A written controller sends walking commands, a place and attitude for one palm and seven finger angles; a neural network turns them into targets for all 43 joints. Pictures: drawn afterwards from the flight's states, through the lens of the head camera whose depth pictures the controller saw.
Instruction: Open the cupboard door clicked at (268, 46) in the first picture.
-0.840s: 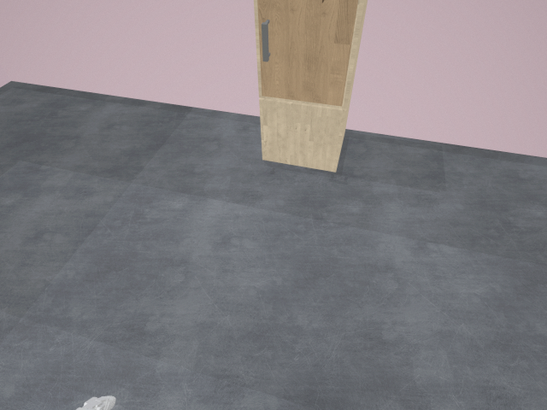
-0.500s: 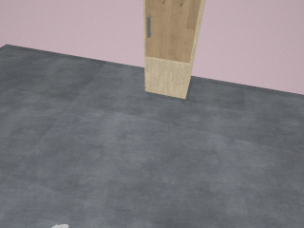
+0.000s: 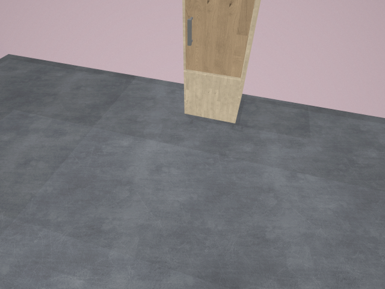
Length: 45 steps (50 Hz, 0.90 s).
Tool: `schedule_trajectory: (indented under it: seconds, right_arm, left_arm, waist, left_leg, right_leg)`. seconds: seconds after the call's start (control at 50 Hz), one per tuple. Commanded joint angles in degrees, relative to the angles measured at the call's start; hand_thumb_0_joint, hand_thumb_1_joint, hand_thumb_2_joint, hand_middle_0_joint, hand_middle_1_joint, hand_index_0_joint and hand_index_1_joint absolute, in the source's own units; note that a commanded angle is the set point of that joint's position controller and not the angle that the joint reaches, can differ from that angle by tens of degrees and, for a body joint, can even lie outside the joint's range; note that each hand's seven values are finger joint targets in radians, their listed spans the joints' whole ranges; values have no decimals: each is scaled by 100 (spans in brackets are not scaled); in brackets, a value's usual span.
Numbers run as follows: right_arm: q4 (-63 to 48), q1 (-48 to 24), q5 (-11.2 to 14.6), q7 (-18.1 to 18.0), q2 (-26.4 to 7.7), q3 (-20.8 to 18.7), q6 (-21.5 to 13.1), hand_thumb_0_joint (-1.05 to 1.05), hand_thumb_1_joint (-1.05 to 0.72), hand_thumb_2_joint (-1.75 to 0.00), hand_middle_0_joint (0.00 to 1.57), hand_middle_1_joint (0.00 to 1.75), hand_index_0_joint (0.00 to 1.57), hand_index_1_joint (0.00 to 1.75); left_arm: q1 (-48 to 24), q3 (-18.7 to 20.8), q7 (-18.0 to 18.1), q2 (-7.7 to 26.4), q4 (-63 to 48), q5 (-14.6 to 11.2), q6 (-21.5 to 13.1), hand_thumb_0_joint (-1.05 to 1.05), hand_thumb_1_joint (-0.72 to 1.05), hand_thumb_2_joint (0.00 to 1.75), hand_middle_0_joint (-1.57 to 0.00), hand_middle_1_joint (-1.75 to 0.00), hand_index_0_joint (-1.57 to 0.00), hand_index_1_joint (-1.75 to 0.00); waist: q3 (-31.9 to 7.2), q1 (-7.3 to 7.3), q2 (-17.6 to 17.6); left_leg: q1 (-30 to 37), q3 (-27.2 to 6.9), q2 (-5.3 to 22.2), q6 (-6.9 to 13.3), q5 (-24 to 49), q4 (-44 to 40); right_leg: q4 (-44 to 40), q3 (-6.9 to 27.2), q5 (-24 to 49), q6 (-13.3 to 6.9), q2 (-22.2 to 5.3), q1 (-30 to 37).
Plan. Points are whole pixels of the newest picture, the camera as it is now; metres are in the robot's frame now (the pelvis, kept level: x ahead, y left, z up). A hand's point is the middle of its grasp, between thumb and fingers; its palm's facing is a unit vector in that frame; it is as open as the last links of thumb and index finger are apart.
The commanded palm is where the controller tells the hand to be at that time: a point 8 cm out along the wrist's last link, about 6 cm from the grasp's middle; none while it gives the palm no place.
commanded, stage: stand and wait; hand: left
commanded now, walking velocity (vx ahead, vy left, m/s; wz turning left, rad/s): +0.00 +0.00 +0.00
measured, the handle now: (190, 31) +1.49 +0.10 -0.08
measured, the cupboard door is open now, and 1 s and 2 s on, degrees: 0 0 0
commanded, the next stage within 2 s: look at it before walking up in 0.20 s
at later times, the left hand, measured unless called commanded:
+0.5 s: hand out of the picture +0.08 +0.25 -0.16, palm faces -0.04 -0.94 -0.34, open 7.4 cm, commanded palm none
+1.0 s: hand out of the picture +0.08 +0.25 -0.16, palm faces -0.03 -0.94 -0.33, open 7.4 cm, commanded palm none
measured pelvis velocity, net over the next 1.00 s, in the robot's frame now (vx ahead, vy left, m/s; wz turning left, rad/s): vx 0.02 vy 0.01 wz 0.00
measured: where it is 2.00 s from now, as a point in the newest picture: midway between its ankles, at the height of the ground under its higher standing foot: (191, 267)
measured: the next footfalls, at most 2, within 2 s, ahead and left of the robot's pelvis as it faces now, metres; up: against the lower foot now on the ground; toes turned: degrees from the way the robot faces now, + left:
right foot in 1.60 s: +0.37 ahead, -0.10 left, +0.00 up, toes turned -4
left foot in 1.98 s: +0.47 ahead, +0.16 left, +0.00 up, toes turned +21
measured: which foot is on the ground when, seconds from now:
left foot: down 0.00-1.00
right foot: down 0.00-1.00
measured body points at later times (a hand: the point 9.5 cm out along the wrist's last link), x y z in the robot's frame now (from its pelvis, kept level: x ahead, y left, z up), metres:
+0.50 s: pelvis +0.01 +0.01 +0.00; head +0.01 +0.00 +0.45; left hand +0.08 +0.30 -0.13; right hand +0.08 -0.29 -0.13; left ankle +0.01 +0.13 -0.74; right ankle +0.01 -0.11 -0.74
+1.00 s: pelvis +0.02 +0.01 +0.00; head +0.01 +0.01 +0.45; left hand +0.08 +0.30 -0.13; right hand +0.09 -0.29 -0.13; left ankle +0.01 +0.13 -0.74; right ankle +0.01 -0.11 -0.74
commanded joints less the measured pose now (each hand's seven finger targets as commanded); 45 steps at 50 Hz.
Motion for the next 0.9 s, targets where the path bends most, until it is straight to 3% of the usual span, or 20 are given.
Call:
schedule_trajectory:
  seconds: [0.0,0.44,0.88]
  right_arm:
    - [-381,-321,1,-50,-1172,-236,-137,0,-90,-90,20,30,20,30]
    - [-343,-365,26,-43,-1161,-231,-144,0,-90,-90,20,30,20,30]
    - [-339,-450,27,-43,-1188,-221,-141,0,-90,-90,20,30,20,30]
  left_arm:
    - [-283,207,56,1185,-401,-22,-112,0,90,90,-20,-30,-20,-30]
    - [-255,195,74,1181,-393,-15,-149,0,90,90,-20,-30,-20,-30]
    - [-268,188,78,1201,-395,-16,-151,0,90,90,-20,-30,-20,-30]
  waist:
    - [-126,9,-39]
    - [-332,-3,-56]
    - [-356,8,-51]
  left_leg:
    - [-5,-561,592,247,235,-410]
    - [221,-525,640,241,808,-346]
    - [369,-515,647,235,975,-430]
  right_leg:
    - [-576,702,-89,-169,-637,-176]
    - [-499,642,681,-153,-673,18]
    - [-572,622,881,-134,-692,146]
